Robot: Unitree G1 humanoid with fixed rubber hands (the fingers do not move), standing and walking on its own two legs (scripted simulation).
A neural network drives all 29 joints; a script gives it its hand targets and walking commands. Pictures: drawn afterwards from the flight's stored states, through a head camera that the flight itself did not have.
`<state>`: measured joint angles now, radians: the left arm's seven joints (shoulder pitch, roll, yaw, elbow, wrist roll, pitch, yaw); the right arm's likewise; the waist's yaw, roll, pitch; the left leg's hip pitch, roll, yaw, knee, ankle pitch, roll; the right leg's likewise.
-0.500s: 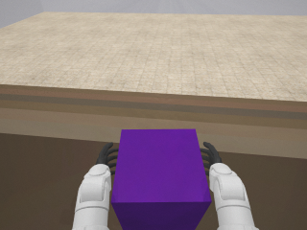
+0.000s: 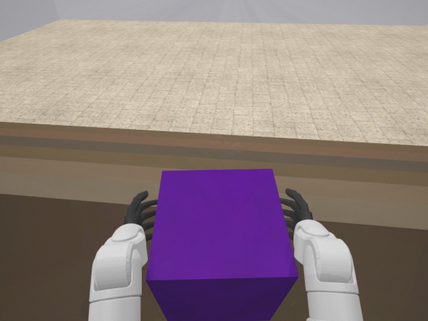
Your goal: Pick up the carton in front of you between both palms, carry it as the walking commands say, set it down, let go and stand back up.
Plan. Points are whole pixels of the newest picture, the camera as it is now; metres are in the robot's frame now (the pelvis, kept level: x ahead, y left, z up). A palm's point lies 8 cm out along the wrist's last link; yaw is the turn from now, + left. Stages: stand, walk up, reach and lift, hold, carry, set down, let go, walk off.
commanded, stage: carry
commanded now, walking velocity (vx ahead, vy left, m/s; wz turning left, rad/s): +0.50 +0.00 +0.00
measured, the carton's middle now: (218, 249) +0.28 +0.01 +0.02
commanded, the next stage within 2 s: none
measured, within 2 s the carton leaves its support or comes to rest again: neither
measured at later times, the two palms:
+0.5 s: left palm (145, 147) +0.50 +0.18 +0.11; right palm (269, 150) +0.49 -0.12 +0.10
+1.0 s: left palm (168, 90) +0.85 +0.17 +0.10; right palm (252, 87) +0.88 -0.13 +0.09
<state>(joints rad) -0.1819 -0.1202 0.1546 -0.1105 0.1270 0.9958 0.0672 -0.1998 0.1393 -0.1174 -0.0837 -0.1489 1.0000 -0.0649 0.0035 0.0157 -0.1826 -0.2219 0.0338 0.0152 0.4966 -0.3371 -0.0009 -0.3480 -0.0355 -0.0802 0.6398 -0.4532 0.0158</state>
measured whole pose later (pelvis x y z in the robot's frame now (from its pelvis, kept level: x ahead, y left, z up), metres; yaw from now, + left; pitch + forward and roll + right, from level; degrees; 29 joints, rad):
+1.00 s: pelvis +0.57 -0.01 +0.00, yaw +4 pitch +4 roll +1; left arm -0.29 -0.12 0.16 -0.23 0.04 1.11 0.13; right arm -0.27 0.14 -0.17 -0.27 -0.09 1.14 -0.12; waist 0.06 0.00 -0.05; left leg -0.67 0.09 0.07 1.06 -0.25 0.05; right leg -0.27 -0.01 -0.23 0.45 -0.27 -0.09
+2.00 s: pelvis +1.23 -0.02 -0.14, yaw +3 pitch +4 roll +1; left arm -0.45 -0.08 0.22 0.02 0.00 1.06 0.16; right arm -0.44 0.14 -0.25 -0.04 -0.09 1.10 -0.15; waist 0.08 0.00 0.01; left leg -0.67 0.04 -0.03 1.24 -0.38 0.02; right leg -0.39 0.08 -0.13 0.76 -0.44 -0.16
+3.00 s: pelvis +1.94 -0.02 -0.37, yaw +1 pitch +4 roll -1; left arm -0.44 -0.08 0.17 0.01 -0.04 0.98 0.17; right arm -0.34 0.12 -0.24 -0.13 -0.04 1.02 -0.15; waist 0.12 0.03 -0.01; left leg -0.71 0.04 0.00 0.72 0.16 0.05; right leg -0.27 0.10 -0.06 0.84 -0.64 -0.11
